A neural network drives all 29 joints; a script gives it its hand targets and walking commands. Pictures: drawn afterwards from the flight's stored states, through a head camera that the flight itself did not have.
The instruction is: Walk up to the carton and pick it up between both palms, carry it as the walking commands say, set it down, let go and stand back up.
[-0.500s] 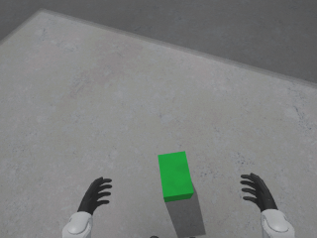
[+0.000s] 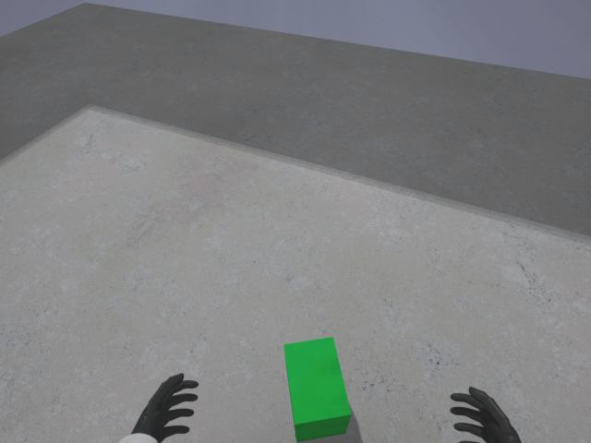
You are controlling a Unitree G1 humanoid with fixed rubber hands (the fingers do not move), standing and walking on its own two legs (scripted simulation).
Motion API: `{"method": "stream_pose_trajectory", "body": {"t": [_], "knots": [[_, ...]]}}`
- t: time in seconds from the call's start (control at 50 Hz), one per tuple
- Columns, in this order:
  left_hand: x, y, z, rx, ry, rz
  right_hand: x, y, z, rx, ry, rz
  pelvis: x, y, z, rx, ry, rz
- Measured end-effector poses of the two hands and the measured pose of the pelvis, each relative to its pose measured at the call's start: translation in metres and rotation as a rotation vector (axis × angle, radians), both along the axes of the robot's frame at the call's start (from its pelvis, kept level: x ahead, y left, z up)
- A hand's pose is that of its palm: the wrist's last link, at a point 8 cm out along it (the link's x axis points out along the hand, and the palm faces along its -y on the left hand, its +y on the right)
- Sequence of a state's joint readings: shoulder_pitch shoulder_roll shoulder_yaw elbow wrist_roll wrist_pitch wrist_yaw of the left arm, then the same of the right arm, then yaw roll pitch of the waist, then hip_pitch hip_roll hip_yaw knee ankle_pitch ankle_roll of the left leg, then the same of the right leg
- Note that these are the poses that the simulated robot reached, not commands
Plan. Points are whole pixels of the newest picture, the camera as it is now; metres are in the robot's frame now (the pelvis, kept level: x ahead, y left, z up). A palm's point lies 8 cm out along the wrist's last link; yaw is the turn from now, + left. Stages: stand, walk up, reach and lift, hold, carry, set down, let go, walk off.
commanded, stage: let go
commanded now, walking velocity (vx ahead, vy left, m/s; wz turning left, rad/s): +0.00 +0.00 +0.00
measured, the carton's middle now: (314, 389) +0.42 +0.00 -0.67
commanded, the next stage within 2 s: stand in 0.10 s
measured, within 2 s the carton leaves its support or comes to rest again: neither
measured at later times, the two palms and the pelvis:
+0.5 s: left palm out of the picture +0.15 +0.29 -0.09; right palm out of the picture +0.15 -0.29 -0.08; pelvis +0.02 +0.00 +0.00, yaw +0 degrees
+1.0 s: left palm out of the picture +0.13 +0.30 -0.10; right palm out of the picture +0.12 -0.29 -0.09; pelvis +0.02 +0.01 +0.00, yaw +0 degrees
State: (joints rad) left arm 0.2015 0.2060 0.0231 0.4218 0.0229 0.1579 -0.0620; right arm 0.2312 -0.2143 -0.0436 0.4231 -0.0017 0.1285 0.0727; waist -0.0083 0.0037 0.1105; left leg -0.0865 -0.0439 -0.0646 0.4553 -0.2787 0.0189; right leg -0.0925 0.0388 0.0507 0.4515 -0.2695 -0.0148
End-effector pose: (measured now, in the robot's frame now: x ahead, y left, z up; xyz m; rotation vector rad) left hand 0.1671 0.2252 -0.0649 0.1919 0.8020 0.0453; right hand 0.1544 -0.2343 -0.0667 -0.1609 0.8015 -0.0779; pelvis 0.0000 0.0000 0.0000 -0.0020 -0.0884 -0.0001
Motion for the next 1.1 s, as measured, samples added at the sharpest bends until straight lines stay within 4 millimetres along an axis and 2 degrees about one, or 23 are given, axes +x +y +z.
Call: {"method": "stream_pose_trajectory", "body": {"t": [0.12,0.26,0.36,0.56,0.72,1.1], "knots": [[-0.003,0.010,0.001,0.038,0.013,0.044,0.000,0.001,-0.005,-0.017,-0.003,-0.001,0.000,0.001,-0.001,-0.001,0.013,0.008],[-0.011,0.046,-0.013,0.144,0.033,0.072,-0.011,-0.031,-0.015,-0.165,0.076,-0.011,0.005,0.002,-0.004,-0.004,0.075,0.004],[-0.016,0.059,-0.022,0.167,0.083,0.078,-0.012,-0.048,-0.014,-0.216,0.111,-0.027,0.012,0.002,-0.004,-0.006,0.089,0.003],[-0.014,0.063,-0.031,0.172,0.139,0.076,-0.006,-0.052,-0.017,-0.230,0.144,-0.039,0.023,0.005,-0.002,-0.005,0.087,0.002],[-0.015,0.067,-0.031,0.180,0.163,0.081,-0.011,-0.052,-0.021,-0.226,0.174,-0.047,0.026,0.006,0.000,-0.002,0.079,0.001],[-0.044,0.076,-0.033,0.196,0.231,0.095,-0.037,-0.063,-0.023,-0.238,0.239,-0.062,0.014,0.005,0.005,0.000,0.055,-0.003]]}}
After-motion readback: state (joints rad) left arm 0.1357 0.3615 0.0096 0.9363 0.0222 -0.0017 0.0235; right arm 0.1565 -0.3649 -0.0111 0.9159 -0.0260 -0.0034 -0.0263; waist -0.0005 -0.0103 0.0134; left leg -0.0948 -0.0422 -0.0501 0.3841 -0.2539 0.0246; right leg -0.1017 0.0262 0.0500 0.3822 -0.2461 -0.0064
